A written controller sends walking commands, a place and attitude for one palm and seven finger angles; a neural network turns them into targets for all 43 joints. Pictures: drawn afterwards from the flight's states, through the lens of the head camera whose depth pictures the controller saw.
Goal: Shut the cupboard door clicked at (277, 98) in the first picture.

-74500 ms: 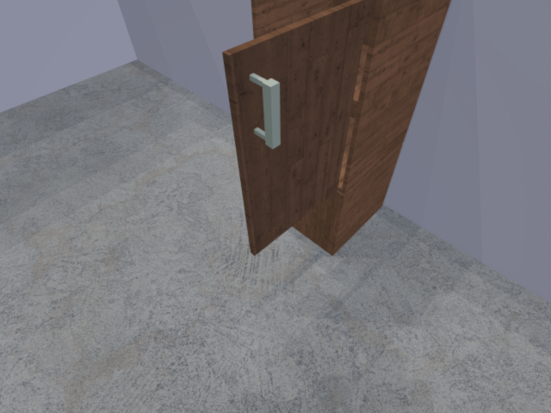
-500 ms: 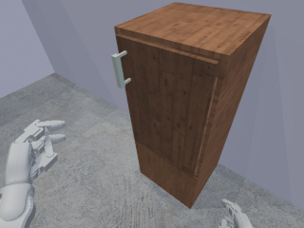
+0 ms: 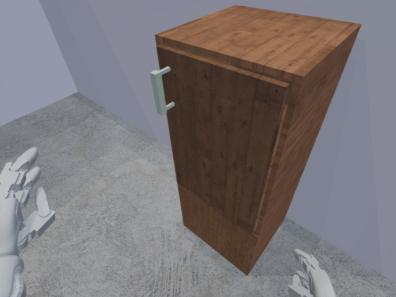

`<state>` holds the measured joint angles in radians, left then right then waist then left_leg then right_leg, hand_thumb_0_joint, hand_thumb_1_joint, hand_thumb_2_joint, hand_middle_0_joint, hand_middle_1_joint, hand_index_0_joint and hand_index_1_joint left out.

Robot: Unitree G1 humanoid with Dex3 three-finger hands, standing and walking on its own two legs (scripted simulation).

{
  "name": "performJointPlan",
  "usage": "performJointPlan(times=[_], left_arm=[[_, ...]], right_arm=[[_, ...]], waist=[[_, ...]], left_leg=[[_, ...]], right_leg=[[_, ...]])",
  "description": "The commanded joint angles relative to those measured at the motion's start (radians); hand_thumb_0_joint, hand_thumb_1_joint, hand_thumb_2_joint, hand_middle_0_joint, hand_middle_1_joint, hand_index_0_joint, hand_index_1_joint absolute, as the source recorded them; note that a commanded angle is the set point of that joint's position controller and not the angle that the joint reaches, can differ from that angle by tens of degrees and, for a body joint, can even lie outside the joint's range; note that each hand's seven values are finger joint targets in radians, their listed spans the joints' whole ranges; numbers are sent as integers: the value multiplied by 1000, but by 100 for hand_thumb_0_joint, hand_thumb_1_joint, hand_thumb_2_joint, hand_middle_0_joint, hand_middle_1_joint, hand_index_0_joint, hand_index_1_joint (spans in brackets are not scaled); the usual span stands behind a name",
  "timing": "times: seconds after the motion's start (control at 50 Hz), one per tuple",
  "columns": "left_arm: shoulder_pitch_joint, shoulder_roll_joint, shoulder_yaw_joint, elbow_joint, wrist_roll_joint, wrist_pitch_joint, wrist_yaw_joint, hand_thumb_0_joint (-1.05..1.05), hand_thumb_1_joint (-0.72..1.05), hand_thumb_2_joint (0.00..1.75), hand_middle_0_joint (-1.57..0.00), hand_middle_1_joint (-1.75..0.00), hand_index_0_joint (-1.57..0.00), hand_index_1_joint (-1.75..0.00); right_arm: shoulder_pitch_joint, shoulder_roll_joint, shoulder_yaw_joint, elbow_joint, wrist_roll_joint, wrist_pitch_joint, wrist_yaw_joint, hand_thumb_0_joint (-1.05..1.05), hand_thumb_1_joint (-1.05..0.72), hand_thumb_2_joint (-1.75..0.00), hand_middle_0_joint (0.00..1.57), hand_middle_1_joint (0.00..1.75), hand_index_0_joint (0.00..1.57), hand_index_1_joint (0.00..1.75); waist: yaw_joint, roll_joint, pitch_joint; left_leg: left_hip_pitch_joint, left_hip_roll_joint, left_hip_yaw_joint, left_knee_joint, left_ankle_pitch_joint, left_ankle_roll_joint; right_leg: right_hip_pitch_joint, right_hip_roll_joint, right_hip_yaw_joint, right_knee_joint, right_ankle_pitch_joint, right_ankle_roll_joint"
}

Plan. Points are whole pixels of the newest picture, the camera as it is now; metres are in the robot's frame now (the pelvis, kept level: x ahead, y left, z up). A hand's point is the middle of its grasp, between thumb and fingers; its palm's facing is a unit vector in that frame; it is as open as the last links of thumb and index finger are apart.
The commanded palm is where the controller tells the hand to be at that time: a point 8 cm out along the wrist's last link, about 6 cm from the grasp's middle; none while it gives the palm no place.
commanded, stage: draw the hand back to the body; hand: left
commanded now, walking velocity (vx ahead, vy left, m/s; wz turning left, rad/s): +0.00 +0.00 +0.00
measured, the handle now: (164, 91) +0.62 +0.18 +0.13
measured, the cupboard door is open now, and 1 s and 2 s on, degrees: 0 0 0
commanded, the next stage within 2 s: step back with the hand held close in 0.02 s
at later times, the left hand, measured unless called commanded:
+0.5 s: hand (46, 213) +0.19 +0.27 +0.15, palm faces +0.32 -0.80 -0.51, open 7.4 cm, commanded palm +0.13 +0.31 +0.17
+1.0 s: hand out of the picture +0.06 +0.32 +0.17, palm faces +0.52 -0.72 -0.45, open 7.4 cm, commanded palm +0.01 +0.35 +0.17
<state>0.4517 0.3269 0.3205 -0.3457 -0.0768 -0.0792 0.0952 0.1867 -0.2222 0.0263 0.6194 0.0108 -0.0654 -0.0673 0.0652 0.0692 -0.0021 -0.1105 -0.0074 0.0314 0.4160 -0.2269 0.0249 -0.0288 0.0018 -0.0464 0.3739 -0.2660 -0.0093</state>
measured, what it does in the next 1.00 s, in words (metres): shifts its weight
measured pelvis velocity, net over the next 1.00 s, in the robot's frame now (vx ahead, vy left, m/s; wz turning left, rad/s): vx -0.10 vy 0.04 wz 0.08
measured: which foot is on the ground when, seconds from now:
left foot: down 0.00-1.00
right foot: down 0.00-1.00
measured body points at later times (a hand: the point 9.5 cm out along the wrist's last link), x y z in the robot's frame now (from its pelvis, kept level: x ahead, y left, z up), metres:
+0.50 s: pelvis -0.02 +0.02 -0.01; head -0.01 +0.00 +0.44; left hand +0.17 +0.31 +0.18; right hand +0.16 -0.23 -0.09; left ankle +0.00 +0.10 -0.74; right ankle -0.03 -0.11 -0.74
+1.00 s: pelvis -0.10 +0.04 -0.02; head -0.11 +0.05 +0.43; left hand +0.03 +0.35 +0.19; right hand +0.06 -0.20 -0.11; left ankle +0.00 +0.11 -0.74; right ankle -0.03 -0.10 -0.74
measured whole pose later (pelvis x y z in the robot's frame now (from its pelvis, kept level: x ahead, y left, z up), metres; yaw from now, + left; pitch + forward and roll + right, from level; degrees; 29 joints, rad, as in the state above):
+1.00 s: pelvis -0.10 +0.04 -0.02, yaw +5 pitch -1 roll -3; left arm 0.55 0.41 0.45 -0.53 -0.03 -0.23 0.14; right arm 0.27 -0.22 0.00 0.59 0.01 -0.02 -0.08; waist 0.01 0.03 -0.01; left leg -0.48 -0.02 0.04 0.68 -0.31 0.06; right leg -0.35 0.03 0.03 0.59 -0.23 0.01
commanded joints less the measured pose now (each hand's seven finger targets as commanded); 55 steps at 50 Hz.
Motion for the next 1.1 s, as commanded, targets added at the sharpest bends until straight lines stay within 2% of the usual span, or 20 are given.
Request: performJointPlan(times=[0.0,0.12,0.14,0.16,0.2,0.28,0.4,0.54,0.6,0.68,0.76,0.78,0.82,0.88,0.94,0.98,1.0,1.04,1.06,1.08], left_arm=[[-103,200,130,-220,2,-65,23,0,90,90,-20,-30,-20,-30],[-89,202,141,-174,-2,-60,14,0,90,90,-20,-30,-20,-30],[-208,334,246,-262,11,-95,23,0,90,90,-20,-30,-20,-30],[-113,259,185,-185,9,-97,17,0,90,90,-20,-30,-20,-30],[-47,227,147,-178,14,-95,13,0,90,90,-20,-30,-20,-30],[26,257,169,-256,12,-94,24,0,90,90,-20,-30,-20,-30],[77,313,239,-332,-2,-89,45,0,90,90,-20,-30,-20,-30],[110,287,223,-282,-5,-93,54,0,90,90,-20,-30,-20,-30],[91,271,208,-291,3,-106,57,0,90,90,-20,-30,-20,-30],[35,291,236,-295,29,-130,64,0,90,90,-20,-30,-20,-30],[-8,269,230,-343,50,-162,66,0,90,90,-20,-30,-20,-30],[-18,309,264,-375,54,-174,68,0,90,90,-20,-30,-20,-30],[-1,294,255,-392,50,-188,68,0,90,90,-20,-30,-20,-30],[39,312,284,-385,47,-199,66,0,90,90,-20,-30,-20,-30],[30,272,239,-353,39,-205,73,0,90,90,-20,-30,-20,-30],[-20,274,223,-325,42,-208,85,0,90,90,-20,-30,-20,-30],[-45,255,193,-312,43,-209,88,0,90,90,-20,-30,-20,-30],[-88,265,191,-305,44,-211,92,0,90,90,-20,-30,-20,-30],[-101,273,197,-311,44,-213,92,0,90,90,-20,-30,-20,-30],[-101,286,213,-326,45,-216,94,0,90,90,-20,-30,-20,-30]], right_arm=[[-136,-96,-38,-155,2,-54,-13,0,-90,-90,20,30,20,30],[-127,-108,-43,-159,2,-43,-13,0,-90,-90,20,30,20,30],[-125,-127,-52,-191,14,-23,-8,0,-90,-90,20,30,20,30],[-116,-116,-52,-166,8,-10,-11,0,-90,-90,20,30,20,30],[-116,-115,-55,-177,8,7,-12,0,-90,-90,20,30,20,30],[-107,-132,-70,-206,11,42,-20,0,-90,-90,20,30,20,30],[-93,-127,-76,-249,20,90,-34,0,-90,-90,20,30,20,30],[-79,-137,-80,-252,20,94,-38,0,-90,-90,20,30,20,30],[-78,-146,-76,-248,18,77,-40,0,-90,-90,20,30,20,30],[-81,-164,-80,-249,13,50,-45,0,-90,-90,20,30,20,30],[-63,-161,-81,-246,11,16,-42,0,-90,-90,20,30,20,30],[-65,-167,-86,-245,9,7,-42,0,-90,-90,20,30,20,30],[-58,-153,-82,-239,7,-10,-40,0,-90,-90,20,30,20,30],[-38,-151,-92,-223,1,-25,-33,0,-90,-90,20,30,20,30],[-20,-126,-88,-184,-6,-25,-23,0,-90,-90,20,30,20,30],[-1,-129,-92,-144,-12,-22,-18,0,-90,-90,20,30,20,30],[0,-112,-83,-138,-9,-20,-17,0,-90,-90,20,30,20,30],[-8,-121,-84,-141,-3,-21,-21,0,-90,-90,20,30,20,30],[-15,-130,-82,-149,-1,-24,-27,0,-90,-90,20,30,20,30],[-36,-145,-86,-153,-1,-32,-38,0,-90,-90,20,30,20,30]], waist=[[-5,44,-4],[-1,-57,-19],[-27,-28,18],[-40,-81,-9],[-42,-91,-48],[-44,-13,-169],[-49,-51,-231],[-55,-17,-156],[-57,21,-113],[-58,58,-29],[-56,107,-41],[-54,120,-61],[-55,106,-69],[-58,25,-77],[-76,-97,-25],[-92,-167,-18],[-97,-210,-23],[-102,-186,-29],[-101,-125,-19],[-93,1,-16]], left_leg=[[54,15,-34,-61,174,-1],[61,16,-27,-56,192,9],[-9,39,-47,15,142,30],[-10,37,-59,48,142,27],[-4,43,-51,71,192,24],[29,74,-53,79,411,21],[-7,99,-67,84,519,15],[-144,127,-98,28,303,24],[-271,146,-137,-41,81,40],[-536,165,-187,-134,-373,75],[-669,185,-221,-174,-518,92],[-661,184,-232,-177,-518,91],[-631,174,-223,-143,-495,85],[-533,126,-186,-46,-477,58],[-332,73,-137,157,-333,12],[-154,48,-110,321,-223,-11],[-134,52,-116,331,-198,-8],[-132,72,-142,235,-194,11],[-164,105,-189,123,-239,30],[-240,173,-268,-29,-338,53]], right_leg=[[-104,-7,22,-78,156,-7],[-108,-5,19,-79,180,2],[-192,-68,117,-124,241,2],[-192,-101,117,-116,264,-8],[-191,-125,114,-79,352,-6],[-152,-108,71,22,462,10],[-117,-85,68,108,524,13],[-162,-65,90,106,311,18],[-138,-44,82,116,144,19],[-54,-20,98,158,-35,19],[41,14,75,261,-53,14],[48,20,77,265,-52,13],[13,14,96,262,-55,3],[-123,-15,185,157,-179,-28],[-438,-128,349,-36,-336,-91],[-632,-210,410,-116,-320,-120],[-638,-221,379,-102,-276,-109],[-638,-164,294,-41,-253,-64],[-622,-102,234,26,-268,-34],[-556,-29,171,150,-262,-8]])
